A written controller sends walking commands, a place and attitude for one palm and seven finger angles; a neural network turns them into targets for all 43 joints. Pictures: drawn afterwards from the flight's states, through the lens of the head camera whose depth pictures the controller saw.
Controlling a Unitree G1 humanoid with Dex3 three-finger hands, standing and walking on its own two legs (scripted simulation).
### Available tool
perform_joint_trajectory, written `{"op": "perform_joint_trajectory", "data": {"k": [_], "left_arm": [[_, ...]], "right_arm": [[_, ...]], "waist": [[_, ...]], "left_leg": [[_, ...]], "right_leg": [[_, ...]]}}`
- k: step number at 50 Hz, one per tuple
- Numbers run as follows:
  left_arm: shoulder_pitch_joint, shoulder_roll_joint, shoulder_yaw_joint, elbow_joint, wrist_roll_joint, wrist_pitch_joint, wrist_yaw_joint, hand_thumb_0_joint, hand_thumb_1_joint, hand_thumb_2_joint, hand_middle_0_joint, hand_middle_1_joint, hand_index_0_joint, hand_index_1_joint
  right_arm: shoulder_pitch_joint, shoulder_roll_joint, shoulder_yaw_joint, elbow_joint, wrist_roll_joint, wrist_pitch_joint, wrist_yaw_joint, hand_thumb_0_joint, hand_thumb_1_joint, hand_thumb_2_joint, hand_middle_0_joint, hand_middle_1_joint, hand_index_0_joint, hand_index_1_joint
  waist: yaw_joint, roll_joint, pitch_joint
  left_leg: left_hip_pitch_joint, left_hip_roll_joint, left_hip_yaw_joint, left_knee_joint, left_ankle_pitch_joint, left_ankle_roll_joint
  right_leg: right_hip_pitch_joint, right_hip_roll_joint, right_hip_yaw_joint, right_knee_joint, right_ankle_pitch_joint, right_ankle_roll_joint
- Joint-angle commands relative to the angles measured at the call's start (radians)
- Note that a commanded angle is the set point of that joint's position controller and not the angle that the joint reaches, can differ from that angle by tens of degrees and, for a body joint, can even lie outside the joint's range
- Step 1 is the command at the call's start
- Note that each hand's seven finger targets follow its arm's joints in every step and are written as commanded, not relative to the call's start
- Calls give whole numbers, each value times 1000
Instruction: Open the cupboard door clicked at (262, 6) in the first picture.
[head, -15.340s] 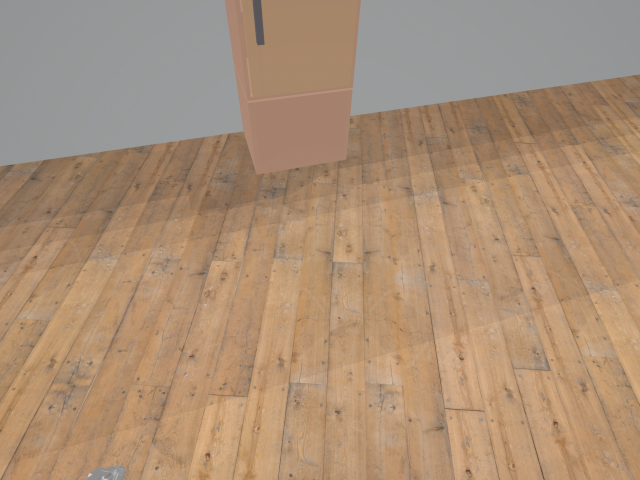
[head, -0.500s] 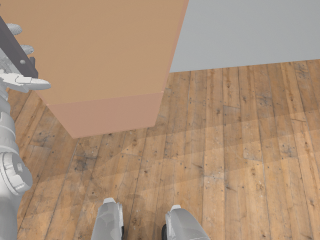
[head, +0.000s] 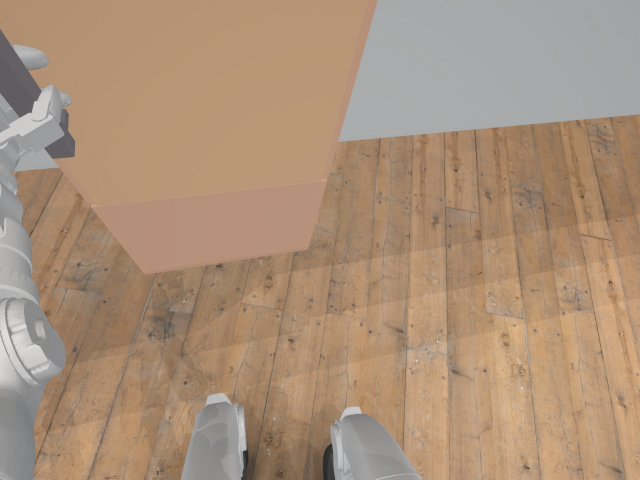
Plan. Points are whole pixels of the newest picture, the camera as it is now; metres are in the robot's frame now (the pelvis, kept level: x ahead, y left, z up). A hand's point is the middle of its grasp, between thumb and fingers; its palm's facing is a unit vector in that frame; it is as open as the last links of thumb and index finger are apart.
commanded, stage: close the thumb around the handle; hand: left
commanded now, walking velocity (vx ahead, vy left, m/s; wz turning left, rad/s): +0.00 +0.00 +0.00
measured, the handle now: (29, 84) +0.56 +0.31 +0.07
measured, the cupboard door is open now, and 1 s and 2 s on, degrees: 0 34 41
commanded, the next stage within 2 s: pull the door open along its arc in 0.10 s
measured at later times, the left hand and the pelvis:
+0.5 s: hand (51, 137) +0.48 +0.27 +0.08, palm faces +0.17 -0.99 +0.00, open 6.1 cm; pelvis +0.02 +0.00 +0.01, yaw +0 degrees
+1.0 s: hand (162, 284) +0.32 +0.14 +0.08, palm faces +0.48 -0.88 +0.04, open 6.6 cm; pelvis +0.03 -0.02 +0.03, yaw +3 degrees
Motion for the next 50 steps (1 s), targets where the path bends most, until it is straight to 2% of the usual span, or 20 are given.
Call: {"op": "perform_joint_trajectory", "data": {"k": [1, 3, 4, 6, 10, 11, 15, 19, 22, 27, 31, 32, 33, 34, 35, 38, 40, 43, 45, 50], "left_arm": [[-433, 247, -7, -244, -14, -76, 1, 0, 900, 900, -400, -1350, -400, -1350], [-423, 228, -10, -245, -18, -76, 5, 0, 900, 900, -400, -1350, -400, -1350], [-434, 247, -1, -248, -16, -77, 7, 0, 900, 900, -400, -1350, -400, -1350], [-424, 232, -17, -232, -11, -73, 7, 0, 900, 900, -400, -1350, -400, -1350], [-433, 274, 10, -225, -9, -75, 7, 0, 900, 900, -400, -1350, -400, -1350], [-386, 290, 25, -214, -7, -73, 3, 0, 900, 900, -400, -1350, -400, -1350], [-283, 250, 19, -267, -29, -80, -16, 0, 900, 900, -400, -1350, -400, -1350], [-152, 217, 31, -330, -55, -83, -25, 0, 900, 900, -400, -1350, -400, -1350], [-23, 157, 16, -381, -80, -76, -28, 0, 900, 900, -400, -1350, -400, -1350], [221, 38, -15, -561, -137, -70, -20, 0, 900, 900, -400, -1350, -400, -1350], [440, -116, -106, -718, -179, -67, 0, 0, 900, 900, -400, -1350, -400, -1350], [440, -165, 0, -796, -236, -57, 141, 0, 900, 900, -400, -1350, -400, -1350], [516, -253, -78, -843, -215, -52, 224, 0, 900, 900, -400, -1350, -400, -1350], [596, -290, -88, -884, -195, -43, 300, 0, 900, 900, -400, -1350, -400, -1350], [647, -345, -152, -933, -162, -40, 357, 0, 900, 900, -400, -1350, -400, -1350], [757, -378, -190, -1052, -71, -42, 519, 0, 900, 900, -400, -1350, -400, -1350], [829, -448, -258, -1107, -19, -41, 589, 0, 900, 900, -400, -1350, -400, -1350], [919, -480, -294, -1171, 37, -39, 683, 0, 900, 900, -400, -1350, -400, -1350], [1004, -546, -350, -1223, 59, -36, 723, 0, 900, 900, -400, -1350, -400, -1350], [1178, -579, -393, -1300, 93, -13, 800, 0, 900, 900, -400, -1350, -400, -1350]], "right_arm": [[175, -205, -71, -37, -5, -11, -14, 0, -900, -900, 200, 300, 200, 300], [181, -205, -73, -36, -7, -11, -14, 0, -900, -900, 200, 300, 200, 300], [178, -207, -73, -31, -6, -11, -15, 0, -900, -900, 200, 300, 200, 300], [177, -204, -72, -30, -4, -10, -15, 0, -900, -900, 200, 300, 200, 300], [178, -204, -68, -28, -5, -12, -16, 0, -900, -900, 200, 300, 200, 300], [177, -205, -68, -34, -2, -9, -16, 0, -900, -900, 200, 300, 200, 300], [166, -198, -73, -52, 0, -4, -9, 0, -900, -900, 200, 300, 200, 300], [149, -191, -83, -75, 7, 0, -2, 0, -900, -900, 200, 300, 200, 300], [128, -184, -90, -98, 16, 5, 5, 0, -900, -900, 200, 300, 200, 300], [86, -168, -103, -142, 29, -3, 16, 0, -900, -900, 200, 300, 200, 300], [36, -148, -107, -179, 39, -25, 31, 0, -900, -900, 200, 300, 200, 300], [8, -117, -105, -184, 28, -37, 29, 0, -900, -900, 200, 300, 200, 300], [-3, -113, -103, -188, 25, -55, 35, 0, -900, -900, 200, 300, 200, 300], [-12, -107, -105, -189, 16, -62, 44, 0, -900, -900, 200, 300, 200, 300], [-23, -104, -103, -193, 9, -64, 53, 0, -900, -900, 200, 300, 200, 300], [-52, -99, -103, -203, -14, -60, 64, 0, -900, -900, 200, 300, 200, 300], [-82, -85, -102, -218, -24, -54, 71, 0, -900, -900, 200, 300, 200, 300], [-119, -73, -99, -235, -35, -40, 69, 0, -900, -900, 200, 300, 200, 300], [-149, -54, -94, -249, -38, -35, 68, 0, -900, -900, 200, 300, 200, 300], [-198, -27, -80, -271, -45, -23, 56, 0, -900, -900, 200, 300, 200, 300]], "waist": [[-6, 228, -496], [-10, 218, -513], [-9, 213, -517], [-12, 212, -493], [-8, 202, -505], [9, 199, -503], [37, 205, -527], [68, 174, -546], [81, 138, -505], [117, 95, -500], [128, 81, -432], [209, 76, -431], [184, 93, -419], [194, 77, -408], [180, 64, -388], [185, 11, -360], [185, 8, -353], [194, -35, -321], [202, -28, -312], [209, -49, -241]], "left_leg": [[667, -25, -57, -116, 312, 18], [681, -27, -59, -113, 329, 20], [676, -26, -55, -110, 335, 21], [658, -29, -50, -112, 309, 21], [632, -31, -44, -106, 321, 26], [627, -32, -39, -109, 324, 24], [660, -35, -29, -117, 379, 22], [654, -42, -9, -127, 407, 24], [643, -50, 7, -150, 388, 26], [658, -65, 28, -184, 434, 27], [666, -70, 39, -209, 445, 26], [639, -72, 37, -229, 447, 11], [661, -69, 33, -226, 469, 7], [660, -65, 29, -235, 474, 0], [667, -64, 28, -242, 473, -1], [643, -68, 27, -247, 449, 0], [643, -71, 34, -249, 436, 0], [616, -77, 34, -255, 368, 2], [625, -80, 42, -262, 359, 0], [595, -91, 48, -274, 291, -2]], "right_leg": [[-49, 29, -16, -151, 267, -39], [-51, 31, -15, -152, 276, -41], [-42, 28, -12, -154, 288, -38], [-44, 29, -11, -160, 272, -37], [-8, 30, -6, -157, 294, -36], [7, 31, -5, -159, 299, -38], [45, 32, -8, -156, 353, -39], [115, 35, -5, -156, 416, -36], [149, 38, -9, -175, 424, -33], [248, 37, -11, -191, 515, -30], [273, 33, -15, -204, 550, -27], [292, 25, -28, -203, 516, -26], [276, 27, -34, -193, 512, -24], [277, 22, -40, -188, 499, -23], [277, 21, -43, -188, 493, -22], [319, 15, -41, -183, 495, -27], [338, 5, -37, -183, 506, -28], [369, 0, -27, -196, 478, -31], [389, -7, -27, -205, 483, -33], [423, -16, -12, -247, 463, -31]]}}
